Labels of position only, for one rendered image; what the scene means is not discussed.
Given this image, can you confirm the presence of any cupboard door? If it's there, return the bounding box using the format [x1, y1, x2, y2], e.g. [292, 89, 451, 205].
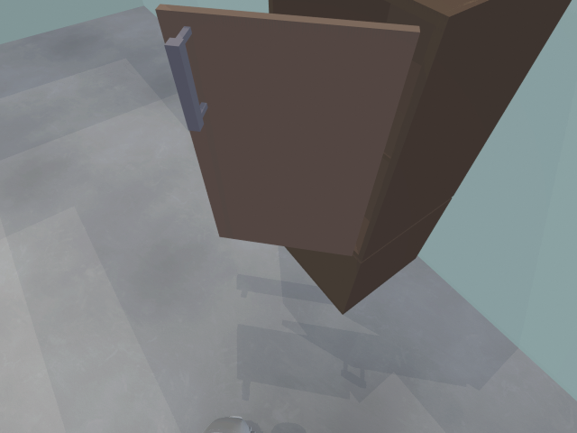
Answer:
[155, 4, 420, 256]

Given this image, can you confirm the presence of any handle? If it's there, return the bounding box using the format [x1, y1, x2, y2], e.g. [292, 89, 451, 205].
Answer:
[164, 26, 208, 132]

